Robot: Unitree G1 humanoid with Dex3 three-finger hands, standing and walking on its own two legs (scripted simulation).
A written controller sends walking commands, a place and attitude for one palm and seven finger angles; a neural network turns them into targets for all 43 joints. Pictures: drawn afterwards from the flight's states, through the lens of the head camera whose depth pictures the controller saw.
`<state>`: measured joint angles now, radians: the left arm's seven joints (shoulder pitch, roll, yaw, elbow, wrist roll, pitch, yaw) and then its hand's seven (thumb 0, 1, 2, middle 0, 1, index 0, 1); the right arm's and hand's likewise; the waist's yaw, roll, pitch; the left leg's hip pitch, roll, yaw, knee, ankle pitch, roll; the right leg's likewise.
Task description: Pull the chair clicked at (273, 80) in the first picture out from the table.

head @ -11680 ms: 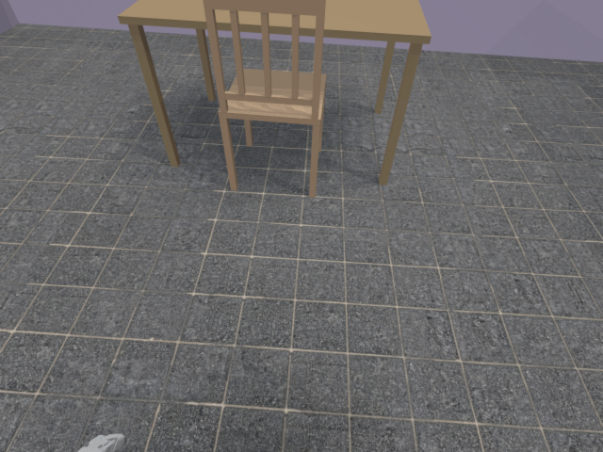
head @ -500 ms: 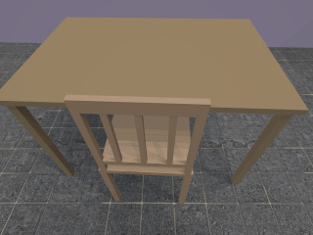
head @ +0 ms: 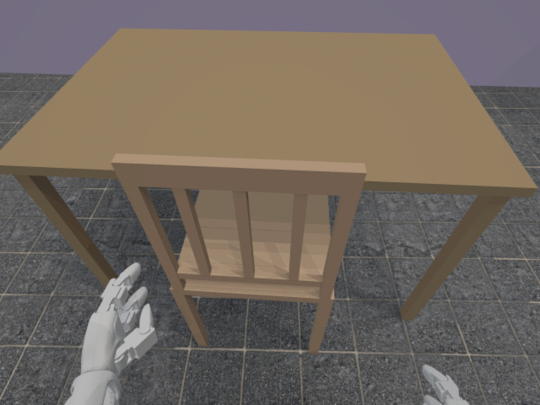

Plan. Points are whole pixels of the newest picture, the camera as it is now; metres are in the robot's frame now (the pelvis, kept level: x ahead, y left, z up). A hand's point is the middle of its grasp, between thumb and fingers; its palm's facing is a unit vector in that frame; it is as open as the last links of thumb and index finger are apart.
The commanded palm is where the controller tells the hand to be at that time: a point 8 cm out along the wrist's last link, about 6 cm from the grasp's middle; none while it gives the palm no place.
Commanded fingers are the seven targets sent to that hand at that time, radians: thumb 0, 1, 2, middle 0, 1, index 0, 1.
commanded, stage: raise the hand toward the chair's back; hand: left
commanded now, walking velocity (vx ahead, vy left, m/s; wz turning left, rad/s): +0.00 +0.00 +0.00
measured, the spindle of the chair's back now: (245, 237) +0.45 +0.07 -0.08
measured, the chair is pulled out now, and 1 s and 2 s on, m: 0.00 0.00 0.00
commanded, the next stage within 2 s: aim the fingers beside a spindle in 1.88 s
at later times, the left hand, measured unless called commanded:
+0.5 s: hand (163, 370) +0.19 +0.17 -0.05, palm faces -0.18 -0.98 -0.04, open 11.8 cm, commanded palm +0.15 +0.24 -0.04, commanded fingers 0.00 0.04 0.53 -0.11 -0.16 -0.11 -0.16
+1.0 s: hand (128, 352) +0.21 +0.22 -0.02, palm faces +0.00 -1.00 -0.06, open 15.9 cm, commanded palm +0.18 +0.27 -0.02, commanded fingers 0.00 -0.50 0.30 -0.06 -0.08 -0.06 -0.08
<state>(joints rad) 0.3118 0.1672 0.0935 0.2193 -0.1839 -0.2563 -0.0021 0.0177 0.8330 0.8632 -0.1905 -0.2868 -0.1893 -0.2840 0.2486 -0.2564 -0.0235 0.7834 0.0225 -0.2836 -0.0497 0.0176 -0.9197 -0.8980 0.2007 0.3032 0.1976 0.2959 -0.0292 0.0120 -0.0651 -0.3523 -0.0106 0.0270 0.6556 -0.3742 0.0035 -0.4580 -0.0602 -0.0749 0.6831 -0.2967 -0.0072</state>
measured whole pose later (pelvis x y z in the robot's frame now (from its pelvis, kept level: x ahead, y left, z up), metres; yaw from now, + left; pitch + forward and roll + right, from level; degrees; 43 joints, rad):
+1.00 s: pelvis -0.02 +0.02 -0.07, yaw +1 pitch +16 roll -3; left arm 0.40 0.26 0.19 -0.08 -0.26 -0.38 -0.25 0.00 -0.32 0.38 -0.08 -0.11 -0.08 -0.11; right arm 0.20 -0.23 -0.01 0.50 0.04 -0.24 -0.05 0.01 -0.91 -0.90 0.20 0.30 0.20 0.30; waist -0.02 0.00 -0.14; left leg -0.86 0.01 -0.02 1.17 -0.58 0.02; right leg -0.91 -0.06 -0.11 1.08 -0.44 0.00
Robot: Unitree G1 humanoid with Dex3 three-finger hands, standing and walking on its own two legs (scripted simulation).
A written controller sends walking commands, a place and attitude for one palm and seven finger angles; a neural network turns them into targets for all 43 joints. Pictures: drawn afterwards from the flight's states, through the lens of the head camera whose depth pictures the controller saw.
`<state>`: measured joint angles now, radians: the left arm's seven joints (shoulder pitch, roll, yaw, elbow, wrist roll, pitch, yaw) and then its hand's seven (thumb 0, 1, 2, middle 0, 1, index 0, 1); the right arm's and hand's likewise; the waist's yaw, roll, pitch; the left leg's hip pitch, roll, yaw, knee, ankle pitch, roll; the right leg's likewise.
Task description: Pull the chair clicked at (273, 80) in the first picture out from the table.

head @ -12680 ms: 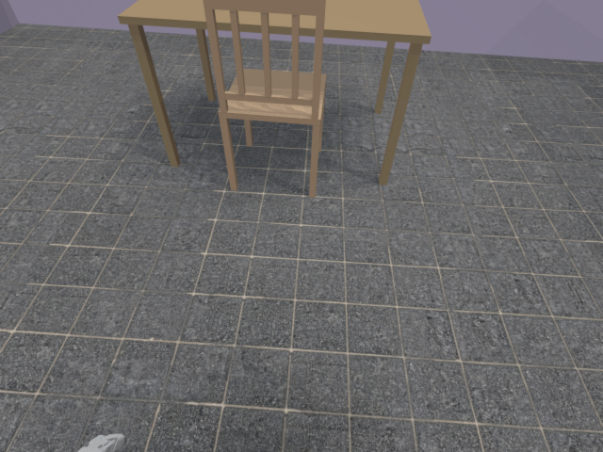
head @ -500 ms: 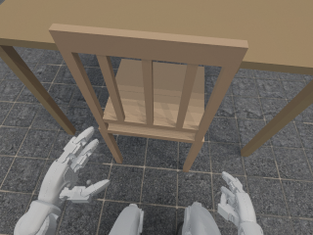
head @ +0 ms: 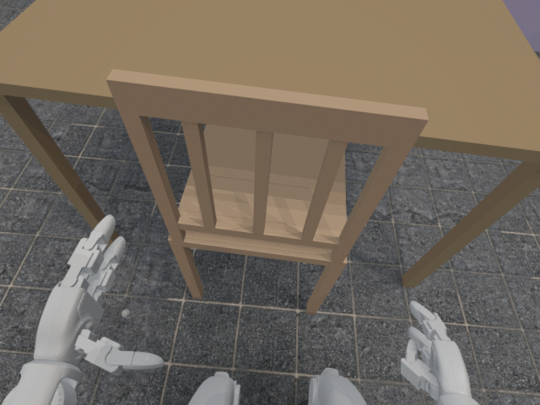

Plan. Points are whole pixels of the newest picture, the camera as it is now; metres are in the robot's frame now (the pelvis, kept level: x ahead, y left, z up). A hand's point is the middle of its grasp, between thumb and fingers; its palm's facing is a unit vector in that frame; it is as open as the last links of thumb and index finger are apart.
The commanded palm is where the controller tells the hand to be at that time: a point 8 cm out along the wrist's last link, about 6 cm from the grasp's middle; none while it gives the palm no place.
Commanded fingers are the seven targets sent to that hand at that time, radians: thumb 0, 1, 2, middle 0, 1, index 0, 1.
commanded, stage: raise the hand toward the chair's back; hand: left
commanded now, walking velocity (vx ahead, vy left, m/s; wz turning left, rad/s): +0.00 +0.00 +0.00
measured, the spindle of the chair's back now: (261, 189) +0.47 +0.05 -0.01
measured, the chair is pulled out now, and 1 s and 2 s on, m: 0.00 0.00 0.00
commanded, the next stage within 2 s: aim the fingers beside a spindle in 0.88 s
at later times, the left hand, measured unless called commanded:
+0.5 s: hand (131, 290) +0.26 +0.20 +0.04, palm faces -0.09 -0.99 -0.05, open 16.9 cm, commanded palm +0.23 +0.26 +0.05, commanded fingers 0.00 -0.50 0.30 -0.06 -0.08 -0.06 -0.08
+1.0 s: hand (129, 293) +0.25 +0.20 +0.05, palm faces -0.02 -1.00 -0.07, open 16.9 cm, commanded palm +0.23 +0.25 +0.05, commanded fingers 0.00 -0.50 0.30 -0.06 -0.08 -0.06 -0.08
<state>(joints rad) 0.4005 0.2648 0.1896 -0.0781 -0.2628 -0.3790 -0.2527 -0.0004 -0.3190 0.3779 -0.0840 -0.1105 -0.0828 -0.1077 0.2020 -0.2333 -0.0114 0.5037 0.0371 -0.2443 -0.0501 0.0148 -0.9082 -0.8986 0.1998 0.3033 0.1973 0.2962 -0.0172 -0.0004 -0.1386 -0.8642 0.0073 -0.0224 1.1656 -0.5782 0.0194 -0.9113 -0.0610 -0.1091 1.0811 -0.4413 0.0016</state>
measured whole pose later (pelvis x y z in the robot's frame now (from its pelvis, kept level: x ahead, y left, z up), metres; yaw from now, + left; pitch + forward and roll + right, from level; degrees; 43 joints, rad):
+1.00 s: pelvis +0.01 -0.01 +0.01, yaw +0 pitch +16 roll -2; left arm 0.27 0.27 0.24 0.11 -0.30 -0.41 -0.34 -0.01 -0.50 0.30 -0.06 -0.08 -0.06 -0.08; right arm 0.22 -0.25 0.02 0.55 0.03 -0.23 -0.04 0.01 -0.91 -0.90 0.20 0.30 0.20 0.30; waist -0.02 0.02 -0.14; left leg -0.83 0.01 -0.03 1.11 -0.56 0.01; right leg -0.88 -0.05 -0.11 1.04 -0.43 -0.01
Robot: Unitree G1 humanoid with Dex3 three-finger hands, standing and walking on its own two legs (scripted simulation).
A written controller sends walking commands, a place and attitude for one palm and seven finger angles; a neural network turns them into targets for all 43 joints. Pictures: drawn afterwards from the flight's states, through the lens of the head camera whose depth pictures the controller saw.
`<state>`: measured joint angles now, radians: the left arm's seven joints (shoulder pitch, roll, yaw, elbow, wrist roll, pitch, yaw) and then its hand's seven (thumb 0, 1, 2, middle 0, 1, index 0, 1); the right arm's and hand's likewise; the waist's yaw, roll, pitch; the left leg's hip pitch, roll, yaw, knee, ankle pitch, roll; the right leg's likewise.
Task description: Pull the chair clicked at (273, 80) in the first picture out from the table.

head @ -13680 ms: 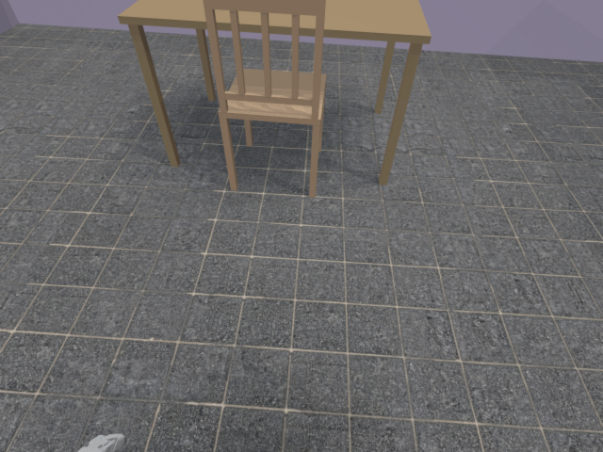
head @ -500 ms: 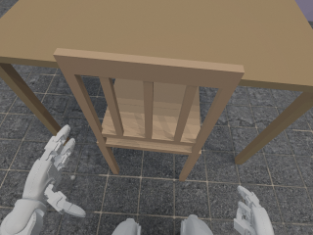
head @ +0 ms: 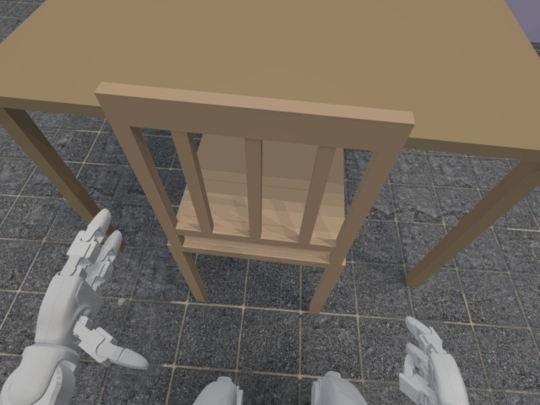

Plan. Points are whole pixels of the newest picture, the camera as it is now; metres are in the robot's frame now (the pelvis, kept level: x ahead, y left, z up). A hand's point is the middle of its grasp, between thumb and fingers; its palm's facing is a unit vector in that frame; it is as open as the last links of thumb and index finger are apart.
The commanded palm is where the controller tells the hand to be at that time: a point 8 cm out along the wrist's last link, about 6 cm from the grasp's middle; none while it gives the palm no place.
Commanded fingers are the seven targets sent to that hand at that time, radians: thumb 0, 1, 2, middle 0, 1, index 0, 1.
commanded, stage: aim the fingers beside a spindle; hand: left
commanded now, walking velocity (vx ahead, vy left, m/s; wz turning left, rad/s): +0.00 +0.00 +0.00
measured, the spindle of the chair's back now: (254, 194) +0.46 +0.05 -0.02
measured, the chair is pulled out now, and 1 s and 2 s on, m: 0.00 0.00 0.00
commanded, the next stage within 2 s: none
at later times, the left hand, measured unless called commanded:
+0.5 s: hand (154, 290) +0.27 +0.18 +0.02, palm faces -0.09 -1.00 -0.04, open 16.9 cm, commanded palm +0.26 +0.23 +0.02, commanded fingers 0.00 -0.50 0.30 -0.06 -0.08 -0.06 -0.08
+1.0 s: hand (177, 280) +0.29 +0.16 +0.00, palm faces -0.07 -1.00 -0.05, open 16.9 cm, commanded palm +0.28 +0.21 +0.00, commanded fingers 0.00 -0.50 0.30 -0.06 -0.08 -0.06 -0.08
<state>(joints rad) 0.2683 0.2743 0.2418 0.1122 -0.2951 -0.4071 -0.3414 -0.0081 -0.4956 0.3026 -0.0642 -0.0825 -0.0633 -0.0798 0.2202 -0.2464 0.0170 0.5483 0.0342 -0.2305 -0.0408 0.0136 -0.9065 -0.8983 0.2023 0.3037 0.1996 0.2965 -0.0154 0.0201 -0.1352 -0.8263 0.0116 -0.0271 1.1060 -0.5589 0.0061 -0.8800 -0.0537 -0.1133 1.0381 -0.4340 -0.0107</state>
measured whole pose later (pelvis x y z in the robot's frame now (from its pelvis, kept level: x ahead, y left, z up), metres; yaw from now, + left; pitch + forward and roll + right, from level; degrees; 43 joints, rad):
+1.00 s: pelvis +0.00 -0.01 -0.02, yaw +0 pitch +20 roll -1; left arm 0.05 0.22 0.14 0.28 -0.20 -0.43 -0.23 -0.01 -0.50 0.30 -0.06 -0.08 -0.06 -0.08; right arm 0.21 -0.26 0.01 0.55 0.02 -0.17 -0.01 0.01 -0.91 -0.90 0.20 0.30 0.20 0.30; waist -0.03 0.02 -0.15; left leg -0.97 0.01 -0.01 1.20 -0.59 0.00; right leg -1.04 -0.06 -0.09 1.16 -0.47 -0.02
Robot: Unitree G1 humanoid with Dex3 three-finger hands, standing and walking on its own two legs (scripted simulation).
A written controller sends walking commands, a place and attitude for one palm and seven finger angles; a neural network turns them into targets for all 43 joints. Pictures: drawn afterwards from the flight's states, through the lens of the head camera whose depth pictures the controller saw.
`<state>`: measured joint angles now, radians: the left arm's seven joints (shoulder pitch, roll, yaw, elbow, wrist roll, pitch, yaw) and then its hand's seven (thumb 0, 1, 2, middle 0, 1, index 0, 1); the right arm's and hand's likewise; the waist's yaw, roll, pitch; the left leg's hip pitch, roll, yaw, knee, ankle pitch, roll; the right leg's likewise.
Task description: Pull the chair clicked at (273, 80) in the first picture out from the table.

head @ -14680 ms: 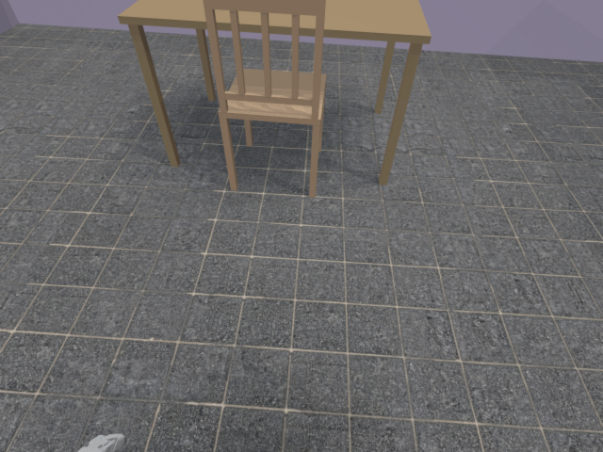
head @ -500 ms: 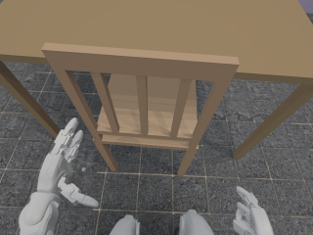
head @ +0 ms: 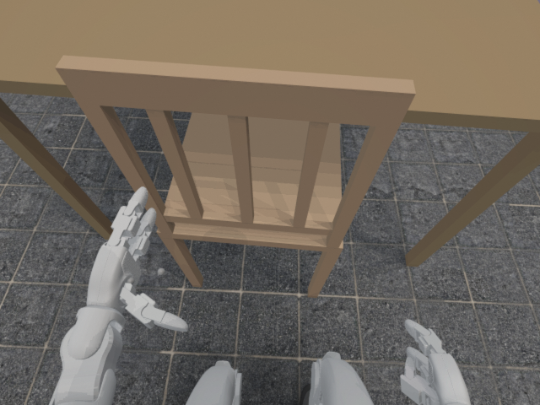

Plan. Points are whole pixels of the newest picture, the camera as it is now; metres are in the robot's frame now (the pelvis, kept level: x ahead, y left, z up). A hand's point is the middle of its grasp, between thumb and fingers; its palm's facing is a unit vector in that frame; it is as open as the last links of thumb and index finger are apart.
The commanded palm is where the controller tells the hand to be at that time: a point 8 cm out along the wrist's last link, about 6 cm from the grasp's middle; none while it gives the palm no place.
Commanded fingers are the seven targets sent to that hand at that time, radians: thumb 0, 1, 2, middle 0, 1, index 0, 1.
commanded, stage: aim the fingers beside a spindle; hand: left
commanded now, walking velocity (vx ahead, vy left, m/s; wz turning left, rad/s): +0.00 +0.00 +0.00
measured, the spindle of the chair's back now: (243, 177) +0.47 +0.06 +0.00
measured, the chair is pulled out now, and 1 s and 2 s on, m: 0.00 0.00 0.00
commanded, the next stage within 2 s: none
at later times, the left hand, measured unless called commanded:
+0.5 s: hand (171, 256) +0.32 +0.16 +0.02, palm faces -0.08 -1.00 -0.05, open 16.9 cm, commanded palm +0.30 +0.21 +0.01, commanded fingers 0.00 -0.50 0.30 -0.06 -0.08 -0.06 -0.08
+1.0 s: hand (175, 262) +0.32 +0.15 -0.01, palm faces -0.11 -0.99 -0.01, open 16.9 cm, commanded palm +0.30 +0.21 +0.01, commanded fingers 0.00 -0.50 0.30 -0.06 -0.08 -0.06 -0.08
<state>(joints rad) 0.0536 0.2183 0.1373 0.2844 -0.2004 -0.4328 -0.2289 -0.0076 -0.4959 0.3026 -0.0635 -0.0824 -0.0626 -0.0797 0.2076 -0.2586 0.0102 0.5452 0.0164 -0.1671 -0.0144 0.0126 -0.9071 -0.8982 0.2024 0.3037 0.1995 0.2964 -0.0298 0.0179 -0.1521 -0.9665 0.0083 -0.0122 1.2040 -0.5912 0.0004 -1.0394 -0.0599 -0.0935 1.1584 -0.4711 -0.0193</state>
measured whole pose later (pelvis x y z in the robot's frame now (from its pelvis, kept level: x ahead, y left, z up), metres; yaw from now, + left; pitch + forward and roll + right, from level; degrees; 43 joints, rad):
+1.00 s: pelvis +0.00 +0.01 -0.01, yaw +0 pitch +22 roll -1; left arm -0.07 0.20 0.09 0.39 -0.18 -0.41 -0.19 -0.01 -0.50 0.30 -0.06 -0.08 -0.06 -0.08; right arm 0.21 -0.26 0.01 0.54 0.02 -0.11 0.00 0.01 -0.91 -0.90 0.20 0.30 0.20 0.30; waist -0.05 0.02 -0.16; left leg -1.04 0.00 0.00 1.25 -0.60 0.02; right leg -1.11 -0.07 -0.08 1.19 -0.47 0.00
